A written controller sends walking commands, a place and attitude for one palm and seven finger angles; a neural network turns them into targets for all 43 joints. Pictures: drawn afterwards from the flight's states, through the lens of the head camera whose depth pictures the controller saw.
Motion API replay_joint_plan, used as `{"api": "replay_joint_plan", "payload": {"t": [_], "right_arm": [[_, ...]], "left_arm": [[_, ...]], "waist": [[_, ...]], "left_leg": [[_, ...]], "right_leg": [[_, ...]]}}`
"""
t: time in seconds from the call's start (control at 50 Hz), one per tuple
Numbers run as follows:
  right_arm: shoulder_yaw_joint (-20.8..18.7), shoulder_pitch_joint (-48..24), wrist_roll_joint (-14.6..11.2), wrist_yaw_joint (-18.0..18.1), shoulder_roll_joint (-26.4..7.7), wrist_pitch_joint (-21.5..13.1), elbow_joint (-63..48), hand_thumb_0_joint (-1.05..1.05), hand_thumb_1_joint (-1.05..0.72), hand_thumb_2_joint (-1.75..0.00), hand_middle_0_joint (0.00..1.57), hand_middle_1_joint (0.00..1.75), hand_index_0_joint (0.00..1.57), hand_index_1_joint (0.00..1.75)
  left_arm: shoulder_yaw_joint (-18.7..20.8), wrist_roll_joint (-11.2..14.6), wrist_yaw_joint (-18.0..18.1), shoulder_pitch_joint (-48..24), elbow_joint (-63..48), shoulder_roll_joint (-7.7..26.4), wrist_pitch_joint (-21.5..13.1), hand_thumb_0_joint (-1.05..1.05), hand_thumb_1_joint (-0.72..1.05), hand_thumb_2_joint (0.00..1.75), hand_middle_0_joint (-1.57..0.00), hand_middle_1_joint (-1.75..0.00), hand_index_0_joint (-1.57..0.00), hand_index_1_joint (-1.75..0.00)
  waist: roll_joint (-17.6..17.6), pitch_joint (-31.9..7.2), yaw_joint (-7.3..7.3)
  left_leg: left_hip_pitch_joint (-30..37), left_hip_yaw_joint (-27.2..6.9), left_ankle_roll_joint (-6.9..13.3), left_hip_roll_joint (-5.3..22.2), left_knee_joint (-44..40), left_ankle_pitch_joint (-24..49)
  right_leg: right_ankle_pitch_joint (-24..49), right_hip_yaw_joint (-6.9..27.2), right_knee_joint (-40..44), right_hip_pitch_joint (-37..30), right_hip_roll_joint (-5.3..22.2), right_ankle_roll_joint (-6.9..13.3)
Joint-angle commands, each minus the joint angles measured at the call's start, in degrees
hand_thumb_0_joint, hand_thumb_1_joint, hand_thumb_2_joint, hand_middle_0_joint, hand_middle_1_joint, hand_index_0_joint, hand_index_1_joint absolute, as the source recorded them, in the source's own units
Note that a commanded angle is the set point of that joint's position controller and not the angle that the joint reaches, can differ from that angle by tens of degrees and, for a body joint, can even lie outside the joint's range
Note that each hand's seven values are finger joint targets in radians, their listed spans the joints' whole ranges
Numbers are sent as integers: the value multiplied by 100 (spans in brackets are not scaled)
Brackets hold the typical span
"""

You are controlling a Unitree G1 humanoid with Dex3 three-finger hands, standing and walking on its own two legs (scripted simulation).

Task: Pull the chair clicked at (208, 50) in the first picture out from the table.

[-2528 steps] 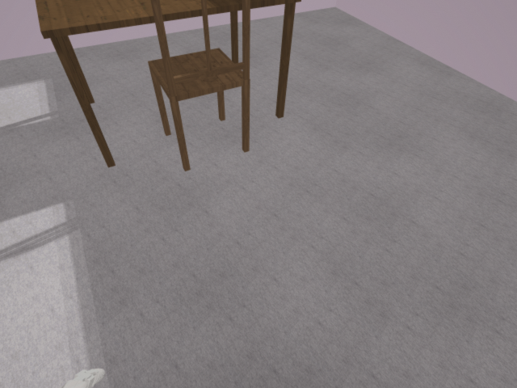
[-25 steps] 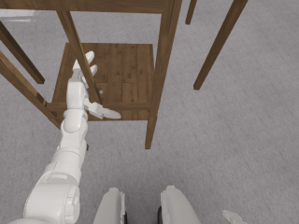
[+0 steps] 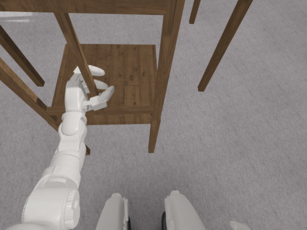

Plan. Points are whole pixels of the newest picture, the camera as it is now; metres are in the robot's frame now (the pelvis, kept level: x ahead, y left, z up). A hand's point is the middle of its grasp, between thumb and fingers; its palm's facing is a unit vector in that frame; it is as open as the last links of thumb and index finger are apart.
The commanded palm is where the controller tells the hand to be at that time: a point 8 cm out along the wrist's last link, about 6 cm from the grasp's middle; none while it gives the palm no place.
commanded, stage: hook a spindle and tug to test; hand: left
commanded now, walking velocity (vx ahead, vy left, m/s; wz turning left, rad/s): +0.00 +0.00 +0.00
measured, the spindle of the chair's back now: (87, 75) +0.48 +0.14 +0.07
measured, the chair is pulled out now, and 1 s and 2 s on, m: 0.24 0.28 0.41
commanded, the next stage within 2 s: step backward, pulling the chair out in 0.72 s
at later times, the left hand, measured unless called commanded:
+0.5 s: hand (101, 102) +0.43 +0.11 +0.03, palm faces -0.02 -1.00 -0.02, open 4.9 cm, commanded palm +0.40 +0.16 +0.03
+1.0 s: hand (100, 105) +0.42 +0.11 +0.04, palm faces +0.00 -0.99 -0.13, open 4.9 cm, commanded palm +0.40 +0.17 +0.04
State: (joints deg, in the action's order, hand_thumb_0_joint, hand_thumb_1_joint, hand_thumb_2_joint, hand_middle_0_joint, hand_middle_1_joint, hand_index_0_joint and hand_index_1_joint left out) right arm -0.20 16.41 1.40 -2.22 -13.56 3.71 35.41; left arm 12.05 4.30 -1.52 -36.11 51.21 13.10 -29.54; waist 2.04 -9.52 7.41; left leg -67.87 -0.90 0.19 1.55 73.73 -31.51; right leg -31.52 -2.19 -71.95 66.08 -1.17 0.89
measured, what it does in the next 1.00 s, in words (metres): rises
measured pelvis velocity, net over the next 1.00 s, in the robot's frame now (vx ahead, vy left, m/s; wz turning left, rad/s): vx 0.02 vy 0.00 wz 0.01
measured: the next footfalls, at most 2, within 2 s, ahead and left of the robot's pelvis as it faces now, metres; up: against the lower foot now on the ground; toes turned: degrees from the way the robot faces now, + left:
none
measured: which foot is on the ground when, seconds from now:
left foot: down 0.00-1.00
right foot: down 0.00-1.00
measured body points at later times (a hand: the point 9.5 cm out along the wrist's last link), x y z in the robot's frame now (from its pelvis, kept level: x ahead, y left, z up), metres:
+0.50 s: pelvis +0.01 +0.01 +0.01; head +0.14 +0.02 +0.44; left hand +0.43 +0.17 +0.03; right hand +0.10 -0.24 -0.12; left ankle +0.02 +0.12 -0.62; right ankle +0.02 -0.11 -0.62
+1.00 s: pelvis +0.02 +0.00 +0.07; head +0.13 +0.00 +0.50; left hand +0.41 +0.17 +0.05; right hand +0.10 -0.24 -0.06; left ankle +0.02 +0.12 -0.62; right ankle +0.02 -0.11 -0.62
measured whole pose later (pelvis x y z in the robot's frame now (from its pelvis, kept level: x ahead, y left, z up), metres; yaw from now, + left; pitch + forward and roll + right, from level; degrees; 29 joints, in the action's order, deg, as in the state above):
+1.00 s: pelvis +0.02 +0.00 +0.07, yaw +1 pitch +17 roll -1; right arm 1.0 16.1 -3.3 3.3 -11.8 10.5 30.4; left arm 3.7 4.1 5.6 -25.5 43.4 10.2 -10.8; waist 2.5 -3.7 6.4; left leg -45.7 0.3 0.5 0.6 53.9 -25.0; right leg -25.2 -1.0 -52.8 44.4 -0.4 0.1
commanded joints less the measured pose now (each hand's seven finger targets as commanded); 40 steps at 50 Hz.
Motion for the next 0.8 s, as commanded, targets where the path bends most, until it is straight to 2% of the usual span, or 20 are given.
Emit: {"api": "replay_joint_plan", "payload": {"t": [0.0, 0.04, 0.1, 0.18, 0.2, 0.22, 0.24, 0.28, 0.42, 0.44, 0.48, 0.52, 0.54, 0.58, 0.6, 0.62, 0.64, 0.66, 0.7, 0.78], "right_arm": [[-368, 638, 10, 42, -880, -118, -378, 0, -90, -90, 20, 30, 20, 30], [-370, 627, 7, 35, -886, -120, -406, 0, -90, -90, 20, 30, 20, 30], [-378, 597, 8, 6, -884, -82, -474, 0, -90, -90, 20, 30, 20, 30], [-381, 551, -14, -27, -867, -54, -555, 0, -90, -90, 20, 30, 20, 30], [-384, 550, -24, -31, -869, -49, -590, 0, -90, -90, 20, 30, 20, 30], [-388, 548, -29, -26, -873, -45, -622, 0, -90, -90, 20, 30, 20, 30], [-382, 523, -31, -37, -863, -37, -640, 0, -90, -90, 20, 30, 20, 30], [-385, 496, -32, -40, -844, -21, -644, 0, -90, -90, 20, 30, 20, 30], [-391, 470, -18, -43, -828, -21, -657, 0, -90, -90, 20, 30, 20, 30], [-409, 447, -19, -34, -837, -17, -638, 0, -90, -90, 20, 30, 20, 30], [-394, 414, -17, -34, -826, -6, -658, 0, -90, -90, 20, 30, 20, 30], [-398, 407, -22, -25, -829, -8, -682, 0, -90, -90, 20, 30, 20, 30], [-398, 392, -27, -20, -831, 9, -682, 0, -90, -90, 20, 30, 20, 30], [-382, 345, -31, -8, -822, 14, -694, 0, -90, -90, 20, 30, 20, 30], [-378, 320, -37, -7, -806, 12, -731, 0, -90, -90, 20, 30, 20, 30], [-383, 324, -43, 8, -818, 4, -740, 0, -90, -90, 20, 30, 20, 30], [-376, 302, -48, 13, -806, 5, -736, 0, -90, -90, 20, 30, 20, 30], [-360, 287, -54, 20, -816, 17, -742, 0, -90, -90, 20, 30, 20, 30], [-368, 263, -53, 21, -779, -1, -745, 0, -90, -90, 20, 30, 20, 30], [-349, 257, -57, 43, -793, -23, -722, 0, -90, -90, 20, 30, 20, 30]], "left_arm": [[-30, -31, -6, -2050, -1242, 591, -440, 0, 90, 90, -50, -145, -50, -145], [-77, -38, -1, -2015, -1341, 545, -461, 0, 90, 90, -50, -145, -50, -145], [-57, -17, 8, -1567, -1433, 516, -408, 0, 90, 90, -50, -145, -50, -145], [-265, 24, 8, -1273, -1716, 295, -338, 0, 90, 90, -50, -145, -50, -145], [-202, 17, 25, -1129, -1834, 375, -331, 0, 90, 90, -50, -145, -50, -145], [-300, 20, 27, -1032, -1903, 285, -322, 0, 90, 90, -50, -145, -50, -145], [-261, 36, 42, -834, -1895, 282, -303, 0, 90, 90, -50, -145, -50, -145], [-386, 8, 81, -817, -1999, 178, -297, 0, 90, 90, -50, -145, -50, -145], [-644, -81, 175, -833, -2270, -14, -356, 0, 90, 90, -50, -145, -50, -145], [-530, -80, 197, -706, -2205, 63, -342, 0, 90, 90, -50, -145, -50, -145], [-617, -80, 192, -652, -2172, -21, -311, 0, 90, 90, -50, -145, -50, -145], [-655, -99, 195, -642, -2287, -28, -305, 0, 90, 90, -50, -145, -50, -145], [-526, -95, 203, -453, -2184, 69, -277, 0, 90, 90, -50, -145, -50, -145], [-517, -95, 190, -493, -2195, 110, -249, 0, 90, 90, -50, -145, -50, -145], [-564, -89, 174, -445, -2259, 64, -237, 0, 90, 90, -50, -145, -50, -145], [-545, -84, 163, -476, -2303, 115, -230, 0, 90, 90, -50, -145, -50, -145], [-510, -60, 141, -347, -2243, 103, -205, 0, 90, 90, -50, -145, -50, -145], [-402, -67, 143, -303, -2174, 240, -188, 0, 90, 90, -50, -145, -50, -145], [-568, -55, 132, -439, -2307, 66, -186, 0, 90, 90, -50, -145, -50, -145], [-546, -51, 119, -509, -2175, 115, -176, 0, 90, 90, -50, -145, -50, -145]], "waist": [[102, -2720, 153], [319, -2845, 125], [225, -2855, 25], [183, -2878, 4], [209, -2911, -66], [182, -2892, -30], [140, -2844, -105], [104, -2713, -37], [291, -2562, -11], [220, -2563, -47], [85, -2490, -18], [182, -2590, -39], [57, -2570, -88], [-83, -2537, -70], [36, -2561, -99], [-20, -2617, -71], [-15, -2616, -118], [1, -2509, -153], [28, -2565, -101], [3, -2439, -69]], "left_leg": [[1970, -76, 115, -157, -694, 2061], [2199, -96, 81, -144, -710, 2235], [2234, -73, 72, -145, -751, 2357], [2380, -95, 66, -124, -806, 2494], [2393, -96, 58, -127, -835, 2517], [2521, -125, 51, -107, -860, 2645], [2460, -115, 46, -117, -880, 2617], [2434, -104, 54, -107, -878, 2584], [2640, -176, 17, -88, -875, 2634], [2628, -178, 6, -82, -859, 2631], [2513, -159, 32, -99, -845, 2551], [2570, -173, 35, -109, -839, 2637], [2485, -139, 38, -117, -833, 2613], [2295, -122, 60, -139, -830, 2422], [2275, -85, 65, -159, -835, 2371], [2303, -95, 73, -149, -822, 2421], [2258, -66, 72, -163, -819, 2398], [2177, -77, 57, -162, -843, 2334], [2212, -50, 76, -171, -815, 2275], [2105, -64, 76, -176, -806, 2160]], "right_leg": [[2041, 115, 933, -1343, -47, 72], [2098, 80, 888, -1235, -35, 90], [2205, 68, 913, -1388, -47, 99], [2289, 28, 924, -1422, -52, 101], [2307, 30, 926, -1496, -59, 113], [2351, 1, 914, -1442, -67, 122], [2339, -4, 926, -1499, -61, 120], [2344, -9, 948, -1449, -63, 109], [2186, -52, 891, -1149, -49, 134], [2184, -54, 877, -1148, -40, 129], [2210, -43, 901, -1210, -42, 115], [2260, -39, 865, -1232, -39, 130], [2306, -17, 888, -1328, -34, 122], [2279, 3, 901, -1457, -33, 109], [2268, 27, 923, -1510, -29, 111], [2313, 32, 900, -1516, -25, 113], [2334, 50, 916, -1571, -19, 106], [2286, 49, 912, -1567, -18, 117], [2258, 65, 944, -1573, -21, 100], [2155, 68, 951, -1508, -24, 104]]}}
